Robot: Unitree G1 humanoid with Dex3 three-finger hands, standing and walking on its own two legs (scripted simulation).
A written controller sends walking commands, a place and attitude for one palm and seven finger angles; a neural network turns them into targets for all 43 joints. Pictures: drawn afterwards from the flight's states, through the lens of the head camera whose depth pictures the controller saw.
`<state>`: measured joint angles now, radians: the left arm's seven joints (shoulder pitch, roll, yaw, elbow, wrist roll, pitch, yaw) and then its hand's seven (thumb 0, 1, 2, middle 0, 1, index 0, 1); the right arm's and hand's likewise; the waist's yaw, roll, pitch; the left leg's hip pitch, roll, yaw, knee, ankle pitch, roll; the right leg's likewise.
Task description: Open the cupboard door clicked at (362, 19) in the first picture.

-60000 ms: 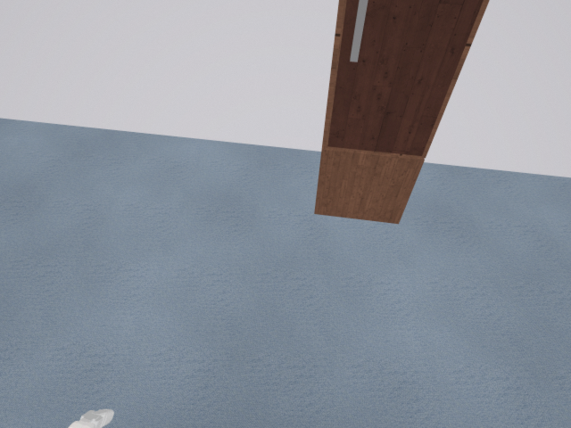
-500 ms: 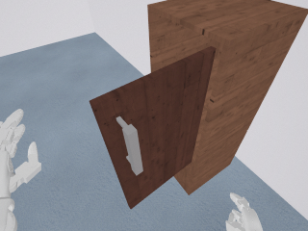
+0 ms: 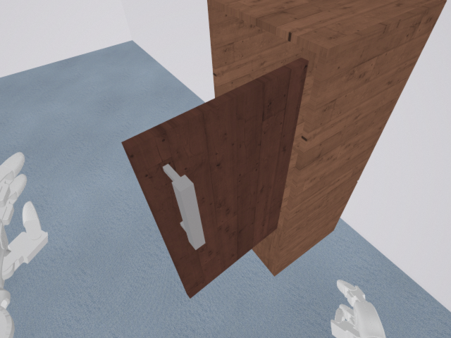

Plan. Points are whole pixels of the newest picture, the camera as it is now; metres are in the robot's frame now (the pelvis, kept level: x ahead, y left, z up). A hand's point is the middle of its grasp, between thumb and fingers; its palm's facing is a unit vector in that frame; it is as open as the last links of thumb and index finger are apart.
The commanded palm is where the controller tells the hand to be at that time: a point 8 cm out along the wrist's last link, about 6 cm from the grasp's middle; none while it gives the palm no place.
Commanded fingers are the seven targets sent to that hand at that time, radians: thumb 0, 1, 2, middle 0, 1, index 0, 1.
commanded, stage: step back with the hand held close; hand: left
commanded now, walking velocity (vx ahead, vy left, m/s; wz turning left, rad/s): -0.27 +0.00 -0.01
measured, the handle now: (184, 209) +0.30 +0.11 +0.09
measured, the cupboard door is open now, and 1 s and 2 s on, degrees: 94 94 94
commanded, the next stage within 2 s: stop stepping back and stand still in 0.96 s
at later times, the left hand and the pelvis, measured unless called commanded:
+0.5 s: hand out of the picture +0.12 +0.29 +0.15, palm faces +0.40 -0.76 -0.52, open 7.4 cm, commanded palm +0.05 +0.33 +0.17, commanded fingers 0.00 0.90 0.90 -0.20 -0.30 -0.20 -0.30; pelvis -0.08 +0.03 -0.01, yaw +0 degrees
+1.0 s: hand out of the picture +0.03 +0.27 +0.17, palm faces +0.38 -0.81 -0.45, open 7.4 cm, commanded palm -0.03 +0.32 +0.17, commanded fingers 0.00 0.90 0.90 -0.20 -0.30 -0.20 -0.30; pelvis -0.18 +0.02 -0.01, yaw -2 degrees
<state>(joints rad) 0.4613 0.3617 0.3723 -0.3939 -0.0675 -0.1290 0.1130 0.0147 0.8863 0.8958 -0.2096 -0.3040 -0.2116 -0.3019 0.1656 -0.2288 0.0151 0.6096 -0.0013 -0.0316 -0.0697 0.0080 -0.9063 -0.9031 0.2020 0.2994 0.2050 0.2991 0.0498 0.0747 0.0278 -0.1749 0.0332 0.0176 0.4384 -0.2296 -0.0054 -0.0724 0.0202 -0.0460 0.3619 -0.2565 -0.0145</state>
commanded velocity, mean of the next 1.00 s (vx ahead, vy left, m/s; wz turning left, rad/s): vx -0.32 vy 0.00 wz -0.01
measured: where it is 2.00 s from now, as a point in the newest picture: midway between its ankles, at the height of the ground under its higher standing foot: outside the picture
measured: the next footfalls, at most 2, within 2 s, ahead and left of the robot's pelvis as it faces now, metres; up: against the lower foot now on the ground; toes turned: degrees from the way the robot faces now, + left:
right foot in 1.04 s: -0.24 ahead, -0.09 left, +0.00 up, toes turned -3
left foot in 1.26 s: -0.18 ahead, +0.12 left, +0.00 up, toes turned +0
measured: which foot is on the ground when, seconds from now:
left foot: down 0.00-1.00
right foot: down 0.00-0.72, up 0.74-1.00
